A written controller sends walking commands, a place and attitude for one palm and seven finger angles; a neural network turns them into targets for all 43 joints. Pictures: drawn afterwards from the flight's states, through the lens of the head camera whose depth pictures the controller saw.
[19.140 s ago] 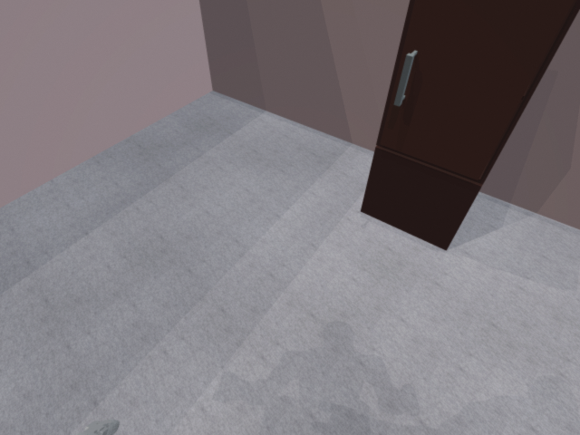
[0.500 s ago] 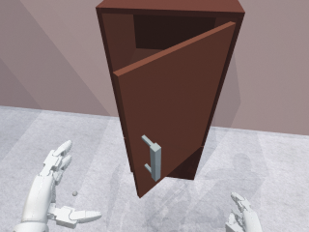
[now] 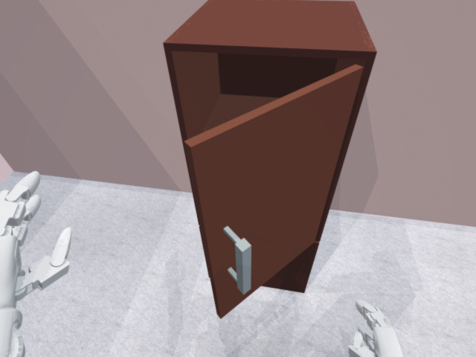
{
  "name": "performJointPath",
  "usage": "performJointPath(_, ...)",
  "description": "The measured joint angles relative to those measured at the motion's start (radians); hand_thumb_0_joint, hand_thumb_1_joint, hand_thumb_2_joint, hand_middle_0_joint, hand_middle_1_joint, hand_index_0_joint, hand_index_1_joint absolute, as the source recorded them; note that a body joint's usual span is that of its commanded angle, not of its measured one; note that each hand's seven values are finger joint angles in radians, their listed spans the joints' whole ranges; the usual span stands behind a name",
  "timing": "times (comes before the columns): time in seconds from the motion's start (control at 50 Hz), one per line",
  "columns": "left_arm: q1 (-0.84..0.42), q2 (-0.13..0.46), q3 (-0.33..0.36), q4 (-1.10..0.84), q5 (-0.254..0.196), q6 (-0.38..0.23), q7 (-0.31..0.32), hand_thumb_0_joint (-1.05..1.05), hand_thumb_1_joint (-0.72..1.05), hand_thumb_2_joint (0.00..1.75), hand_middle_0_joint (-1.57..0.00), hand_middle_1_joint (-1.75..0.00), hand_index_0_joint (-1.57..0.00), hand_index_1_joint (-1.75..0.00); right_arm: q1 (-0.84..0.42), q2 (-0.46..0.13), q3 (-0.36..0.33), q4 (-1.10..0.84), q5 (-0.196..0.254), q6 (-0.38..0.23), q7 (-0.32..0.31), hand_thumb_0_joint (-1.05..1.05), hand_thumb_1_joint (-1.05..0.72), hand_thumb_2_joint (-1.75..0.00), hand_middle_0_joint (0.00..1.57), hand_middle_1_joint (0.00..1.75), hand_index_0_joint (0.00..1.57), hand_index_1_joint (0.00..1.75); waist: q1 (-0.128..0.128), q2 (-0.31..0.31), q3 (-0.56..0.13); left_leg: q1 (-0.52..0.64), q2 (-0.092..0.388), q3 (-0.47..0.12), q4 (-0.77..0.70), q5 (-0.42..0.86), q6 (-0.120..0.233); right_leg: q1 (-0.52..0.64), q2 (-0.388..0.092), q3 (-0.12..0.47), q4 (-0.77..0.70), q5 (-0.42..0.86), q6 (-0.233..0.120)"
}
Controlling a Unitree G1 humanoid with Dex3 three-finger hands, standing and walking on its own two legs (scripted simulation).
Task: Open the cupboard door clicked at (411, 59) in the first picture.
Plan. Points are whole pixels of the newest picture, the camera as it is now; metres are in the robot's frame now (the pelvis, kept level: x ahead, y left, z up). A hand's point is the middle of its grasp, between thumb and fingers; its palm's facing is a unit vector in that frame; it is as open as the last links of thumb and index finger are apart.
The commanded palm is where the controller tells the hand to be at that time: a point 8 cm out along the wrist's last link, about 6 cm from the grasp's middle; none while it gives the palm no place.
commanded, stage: draw the hand back to the body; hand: left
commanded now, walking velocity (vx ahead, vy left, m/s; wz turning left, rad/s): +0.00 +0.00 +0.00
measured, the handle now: (237, 261) +0.32 +0.05 -0.05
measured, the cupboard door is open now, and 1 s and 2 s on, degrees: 49 49 49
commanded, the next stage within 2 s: step back with the hand held close in 0.38 s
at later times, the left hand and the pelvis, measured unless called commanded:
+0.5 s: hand (56, 256) +0.18 +0.26 +0.16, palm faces +0.46 -0.79 -0.40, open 7.4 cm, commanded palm +0.14 +0.29 +0.18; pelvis -0.01 -0.01 +0.01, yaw +0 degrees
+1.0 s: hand (16, 288) +0.14 +0.28 +0.16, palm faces +0.37 -0.78 -0.51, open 7.4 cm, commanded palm +0.08 +0.32 +0.18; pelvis -0.06 +0.02 +0.00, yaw -1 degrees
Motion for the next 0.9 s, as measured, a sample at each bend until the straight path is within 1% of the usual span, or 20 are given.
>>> performJointPath(0.06,-0.019,0.004,0.031,0.002,-0.003,-0.013,0.0,0.01,0.7,0.81,-0.2,-0.31,-0.2,-0.3,-0.01,-0.003,-0.007,0.011,-0.002,-0.002,0.003,0.01,-0.91,-0.9,0.2,0.3,0.2,0.3,0.004,0.0,0.01,0.019,0.003,0.001,-0.023,0.011,-0.002,0.019,0.003,0.0,-0.024,0.012,-0.002)
performJointPath(0.1,-0.027,-0.006,0.038,0.012,-0.005,-0.02,-0.001,0.01,0.75,0.84,-0.2,-0.31,-0.2,-0.3,-0.017,-0.005,-0.011,0.015,-0.002,0.0,0.008,0.01,-0.91,-0.9,0.2,0.3,0.2,0.3,0.004,0.003,0.017,0.028,0.003,0.001,-0.036,0.019,-0.003,0.028,0.004,0.001,-0.037,0.02,-0.002)
performJointPath(0.2,-0.02,-0.034,0.01,0.04,-0.005,-0.012,-0.013,0.01,0.84,0.87,-0.2,-0.31,-0.2,-0.3,-0.026,-0.005,-0.019,0.022,-0.006,0.011,0.015,0.01,-0.91,-0.9,0.2,0.3,0.2,0.3,0.003,0.003,0.03,0.044,0.004,0.005,-0.066,0.036,-0.004,0.04,0.006,0.004,-0.062,0.035,-0.004)
performJointPath(0.3,-0.007,-0.034,-0.01,0.039,0.0,-0.001,-0.018,0.02,0.88,0.89,-0.21,-0.31,-0.21,-0.3,-0.02,0.002,-0.02,0.034,-0.009,0.01,0.01,0.01,-0.91,-0.9,0.2,0.3,0.2,0.3,0.005,-0.002,0.035,0.058,0.009,0.005,-0.081,0.043,-0.007,0.055,0.011,0.004,-0.08,0.045,-0.007)
performJointPath(0.4,-0.014,-0.022,0.003,0.023,0.003,-0.012,-0.013,0.02,0.89,0.9,-0.21,-0.31,-0.21,-0.3,-0.018,0.006,-0.019,0.045,-0.011,0.001,0.008,0.01,-0.91,-0.9,0.2,0.3,0.2,0.3,0.005,0.001,0.036,0.072,0.01,0.004,-0.09,0.048,-0.008,0.071,0.012,0.002,-0.092,0.05,-0.008)
performJointPath(0.52,-0.036,-0.024,0.015,0.04,0.0,-0.02,-0.016,0.02,0.89,0.9,-0.21,-0.31,-0.21,-0.3,-0.027,0.009,-0.021,0.048,-0.01,0.003,0.013,0.01,-0.91,-0.9,0.2,0.3,0.2,0.3,0.004,0.006,0.043,0.079,0.01,0.007,-0.104,0.059,-0.008,0.076,0.012,0.005,-0.104,0.061,-0.008)
performJointPath(0.54,-0.041,-0.023,0.02,0.042,0.002,-0.023,-0.019,0.02,0.89,0.9,-0.21,-0.31,-0.21,-0.3,-0.027,0.008,-0.018,0.043,-0.007,0.009,0.014,0.01,-0.91,-0.9,0.2,0.3,0.2,0.3,0.001,0.008,0.04,0.069,0.012,0.004,-0.1,0.059,-0.008,0.071,0.014,0.002,-0.107,0.064,-0.008)
performJointPath(0.58,-0.043,-0.016,0.041,0.049,0.006,-0.046,-0.021,0.02,0.89,0.9,-0.21,-0.31,-0.21,-0.3,-0.034,0.004,-0.015,0.031,-0.007,0.026,0.018,0.01,-0.91,-0.9,0.2,0.3,0.2,0.3,-0.014,0.01,0.033,0.036,0.016,-0.004,-0.085,0.059,-0.007,0.052,0.018,-0.005,-0.118,0.074,-0.008)
performJointPath(0.64,-0.028,-0.001,0.063,0.043,0.009,-0.068,-0.021,0.02,0.89,0.9,-0.21,-0.31,-0.21,-0.3,-0.052,-0.003,-0.019,0.013,-0.009,0.052,0.022,0.01,-0.91,-0.9,0.2,0.3,0.2,0.3,-0.034,0.008,0.039,-0.006,0.017,-0.003,-0.078,0.067,-0.005,0.017,0.019,-0.004,-0.128,0.093,-0.006)
performJointPath(0.72,0.023,0.013,0.057,0.009,0.007,-0.076,-0.023,0.02,0.9,0.9,-0.21,-0.31,-0.21,-0.3,-0.065,-0.016,-0.036,-0.01,-0.008,0.082,0.021,0.01,-0.91,-0.9,0.2,0.3,0.2,0.3,-0.052,-0.001,0.055,-0.046,0.008,0.007,-0.081,0.084,0.002,-0.029,0.01,0.006,-0.123,0.11,0.002)
performJointPath(0.8,0.074,0.036,0.052,-0.033,0.004,-0.073,-0.023,0.02,0.89,0.9,-0.21,-0.31,-0.21,-0.3,-0.067,-0.019,-0.054,-0.023,-0.001,0.112,0.015,0.01,-0.91,-0.9,0.2,0.3,0.2,0.3,-0.059,-0.017,0.06,-0.075,-0.001,0.018,-0.071,0.093,0.01,-0.064,0.001,0.017,-0.107,0.118,0.011)
performJointPath(0.9,0.088,0.07,0.075,-0.07,0.004,-0.079,-0.012,0.02,0.89,0.9,-0.21,-0.31,-0.21,-0.3,-0.06,-0.01,-0.06,-0.035,0.004,0.127,0.007,0.01,-0.91,-0.9,0.2,0.3,0.2,0.3,-0.06,-0.045,0.061,-0.101,-0.01,0.026,-0.05,0.103,0.019,-0.093,-0.009,0.025,-0.082,0.128,0.019)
